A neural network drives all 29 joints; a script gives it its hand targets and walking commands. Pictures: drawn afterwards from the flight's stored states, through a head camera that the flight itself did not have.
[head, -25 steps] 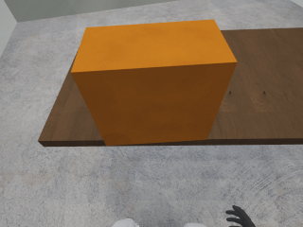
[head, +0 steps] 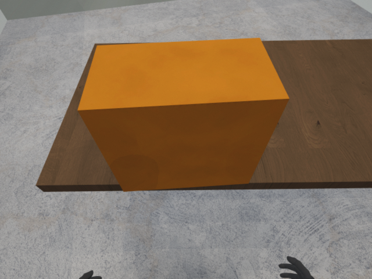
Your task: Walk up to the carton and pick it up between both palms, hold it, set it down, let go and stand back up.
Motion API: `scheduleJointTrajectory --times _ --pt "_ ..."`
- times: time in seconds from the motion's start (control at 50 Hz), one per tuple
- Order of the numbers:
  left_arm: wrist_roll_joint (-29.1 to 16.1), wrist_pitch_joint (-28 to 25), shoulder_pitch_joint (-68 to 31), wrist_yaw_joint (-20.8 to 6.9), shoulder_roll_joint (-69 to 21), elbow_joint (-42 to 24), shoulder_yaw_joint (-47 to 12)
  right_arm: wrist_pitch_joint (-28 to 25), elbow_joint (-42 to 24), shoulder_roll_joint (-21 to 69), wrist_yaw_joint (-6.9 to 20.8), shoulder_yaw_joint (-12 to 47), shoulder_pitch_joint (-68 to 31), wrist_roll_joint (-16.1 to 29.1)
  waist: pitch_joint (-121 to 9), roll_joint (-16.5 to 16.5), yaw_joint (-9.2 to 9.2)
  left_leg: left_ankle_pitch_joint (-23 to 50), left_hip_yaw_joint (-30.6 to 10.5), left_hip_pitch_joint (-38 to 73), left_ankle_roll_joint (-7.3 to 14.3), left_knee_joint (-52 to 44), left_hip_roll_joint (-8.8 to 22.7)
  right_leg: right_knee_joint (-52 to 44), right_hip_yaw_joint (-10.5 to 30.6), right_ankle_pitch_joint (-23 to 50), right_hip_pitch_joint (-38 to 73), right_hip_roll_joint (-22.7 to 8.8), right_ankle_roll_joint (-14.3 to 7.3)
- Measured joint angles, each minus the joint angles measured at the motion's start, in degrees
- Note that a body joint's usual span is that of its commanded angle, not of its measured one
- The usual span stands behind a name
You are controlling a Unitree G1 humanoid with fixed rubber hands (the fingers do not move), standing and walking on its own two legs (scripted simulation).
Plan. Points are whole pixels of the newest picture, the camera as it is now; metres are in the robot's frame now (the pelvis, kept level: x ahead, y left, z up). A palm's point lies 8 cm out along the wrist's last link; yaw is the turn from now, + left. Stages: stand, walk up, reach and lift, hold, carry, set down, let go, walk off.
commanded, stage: walk up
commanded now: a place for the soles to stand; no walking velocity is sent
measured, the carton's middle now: (183, 124) +0.41 +0.01 +0.08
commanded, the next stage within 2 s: none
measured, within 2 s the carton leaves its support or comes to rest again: neither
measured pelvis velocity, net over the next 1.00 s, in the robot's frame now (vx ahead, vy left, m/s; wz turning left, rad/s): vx -0.02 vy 0.06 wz -0.01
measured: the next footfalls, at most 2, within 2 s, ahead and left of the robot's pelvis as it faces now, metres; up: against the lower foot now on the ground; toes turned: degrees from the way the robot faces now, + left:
none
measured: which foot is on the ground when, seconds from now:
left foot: down 0.00-1.00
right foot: down 0.00-1.00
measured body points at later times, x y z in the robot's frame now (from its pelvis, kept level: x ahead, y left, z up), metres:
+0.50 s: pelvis +0.00 +0.04 +0.01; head +0.01 +0.04 +0.46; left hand +0.05 +0.30 -0.13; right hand +0.07 -0.21 -0.13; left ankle +0.01 +0.14 -0.73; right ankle -0.04 -0.10 -0.73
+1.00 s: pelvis -0.02 +0.06 +0.01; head -0.01 +0.06 +0.46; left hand +0.01 +0.31 -0.14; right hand +0.02 -0.19 -0.14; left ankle +0.01 +0.14 -0.73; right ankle -0.04 -0.10 -0.73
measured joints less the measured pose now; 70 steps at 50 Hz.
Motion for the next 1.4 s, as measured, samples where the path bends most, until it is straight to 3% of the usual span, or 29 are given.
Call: scheduleJointTrajectory --times 0.68,1.4 --pt "0.7 -0.4 2.6 0.6 -1.4 9.3 -0.4 -0.9 5.9 0.7 -0.5 -0.2 4.5 1.3 -2.5 -0.1 -0.56 2.6 2.3 2.6 4.7 -4.4 -4.1 -5.6 1.9 3.9 2.9 -4.1 4.6" --pt "1.3 -1.1 3.5 1.5 -3.4 16.0 -0.8 -1.4 8.3 2.2 -1.5 -0.8 8.1 0.8 -3.6 0.0 -0.68 3.6 2.5 3.0 4.9 -6.1 -5.0 -5.6 2.0 4.0 2.5 -5.0 4.9"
